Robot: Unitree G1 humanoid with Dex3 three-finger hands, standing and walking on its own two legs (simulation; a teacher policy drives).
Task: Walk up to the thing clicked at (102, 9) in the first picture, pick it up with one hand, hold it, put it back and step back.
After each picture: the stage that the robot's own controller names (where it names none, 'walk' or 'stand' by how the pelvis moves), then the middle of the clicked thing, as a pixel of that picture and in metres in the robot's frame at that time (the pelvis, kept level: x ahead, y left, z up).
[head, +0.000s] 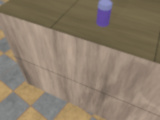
stand; (103, 13) +0.73 -0.10 +0.06
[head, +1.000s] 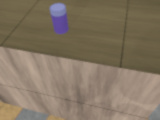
walk; (59, 19) +0.62 +0.14 +0.08
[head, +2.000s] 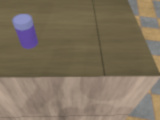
stand; (26, 32) +0.51 +0.23 +0.09
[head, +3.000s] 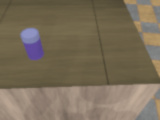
stand; (33, 44) +0.50 +0.21 +0.05
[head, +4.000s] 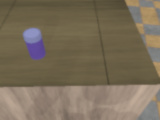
stand; (35, 44) +0.51 +0.21 +0.06
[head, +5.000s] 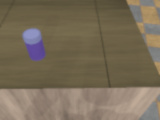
stand; (34, 45) +0.50 +0.21 +0.05
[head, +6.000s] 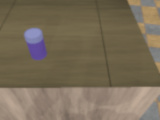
rise first; (36, 44) +0.50 +0.20 +0.05
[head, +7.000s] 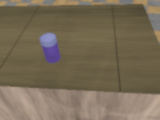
rise first; (50, 48) +0.51 +0.19 +0.06
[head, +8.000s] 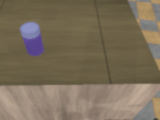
go down; (32, 39) +0.52 +0.18 +0.06
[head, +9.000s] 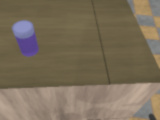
go down; (26, 39) +0.50 +0.18 +0.07
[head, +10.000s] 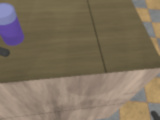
close in; (8, 25) +0.50 +0.20 +0.10
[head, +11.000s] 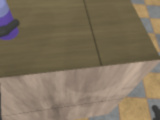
close; (1, 19) +0.52 +0.20 +0.12
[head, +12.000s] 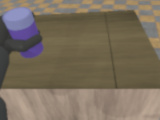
lift; (25, 34) +0.34 +0.16 +0.29
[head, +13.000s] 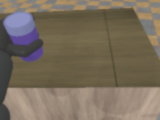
hold; (25, 38) +0.34 +0.16 +0.27
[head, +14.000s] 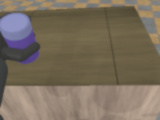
hold; (21, 40) +0.32 +0.17 +0.27
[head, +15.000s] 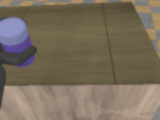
hold; (17, 44) +0.32 +0.18 +0.25
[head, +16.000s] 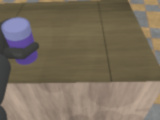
crouch; (21, 42) +0.36 +0.18 +0.22
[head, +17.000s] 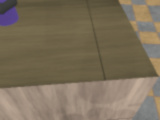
crouch; out of the picture +0.48 +0.21 +0.28
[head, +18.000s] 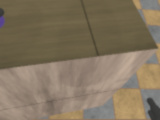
lower; out of the picture +0.54 +0.21 +0.13
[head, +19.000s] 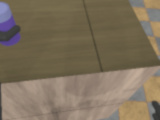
lower; (3, 25) +0.50 +0.20 +0.11
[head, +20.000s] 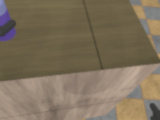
lower; out of the picture +0.51 +0.20 +0.12
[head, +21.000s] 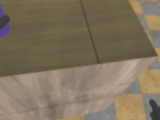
lower; out of the picture +0.53 +0.21 +0.12
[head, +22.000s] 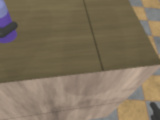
loosen; (0, 22) +0.51 +0.21 +0.11
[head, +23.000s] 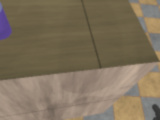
rise; out of the picture +0.51 +0.21 +0.12
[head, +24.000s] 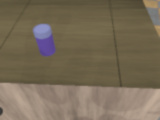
sink last; (45, 40) +0.51 +0.19 +0.09
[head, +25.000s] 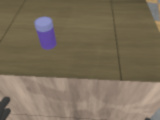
stand; (46, 33) +0.53 +0.19 +0.08
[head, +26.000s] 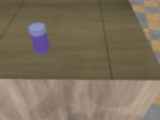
stand; (39, 38) +0.55 +0.20 +0.09
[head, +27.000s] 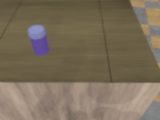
stand; (39, 40) +0.54 +0.20 +0.06
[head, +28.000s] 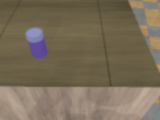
stand; (37, 43) +0.52 +0.20 +0.05
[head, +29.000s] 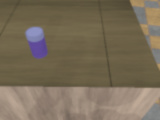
stand; (37, 43) +0.52 +0.20 +0.05
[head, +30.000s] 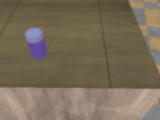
stand; (36, 44) +0.51 +0.21 +0.05
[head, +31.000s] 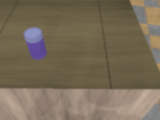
walk; (36, 44) +0.51 +0.21 +0.05
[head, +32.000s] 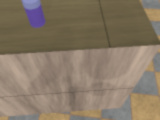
walk; (34, 11) +0.62 +0.22 +0.07
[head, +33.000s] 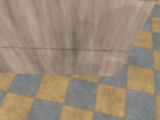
walk; out of the picture +0.89 +0.18 +0.09
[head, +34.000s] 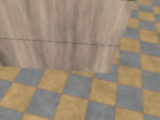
stand; out of the picture +1.15 +0.17 +0.07
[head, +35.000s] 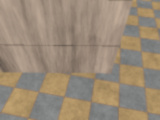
stand; out of the picture +1.12 +0.20 +0.06
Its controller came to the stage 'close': yes
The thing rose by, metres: 0.22
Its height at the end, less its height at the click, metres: +0.00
